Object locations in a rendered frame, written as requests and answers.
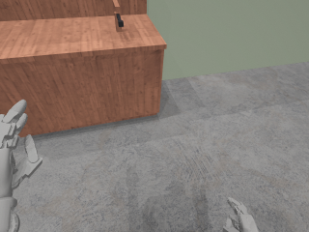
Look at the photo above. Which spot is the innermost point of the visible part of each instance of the robot left hand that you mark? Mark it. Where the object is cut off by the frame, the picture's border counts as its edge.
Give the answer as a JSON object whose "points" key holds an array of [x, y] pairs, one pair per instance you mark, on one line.
{"points": [[11, 125]]}

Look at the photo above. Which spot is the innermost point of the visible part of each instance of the tap lever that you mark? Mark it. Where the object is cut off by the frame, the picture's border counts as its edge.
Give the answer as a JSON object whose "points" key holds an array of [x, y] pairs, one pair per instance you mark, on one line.
{"points": [[120, 22]]}

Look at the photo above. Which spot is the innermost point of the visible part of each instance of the left robot forearm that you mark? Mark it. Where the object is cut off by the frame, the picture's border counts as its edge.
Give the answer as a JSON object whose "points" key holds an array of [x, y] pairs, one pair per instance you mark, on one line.
{"points": [[9, 220]]}

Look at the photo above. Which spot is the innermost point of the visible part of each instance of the robot right hand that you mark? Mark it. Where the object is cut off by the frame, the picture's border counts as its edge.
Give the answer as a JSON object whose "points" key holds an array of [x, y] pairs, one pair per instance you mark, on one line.
{"points": [[243, 222]]}

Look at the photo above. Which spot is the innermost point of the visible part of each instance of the counter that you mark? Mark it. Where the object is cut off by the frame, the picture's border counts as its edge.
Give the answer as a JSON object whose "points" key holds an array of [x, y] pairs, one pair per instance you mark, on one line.
{"points": [[75, 66]]}

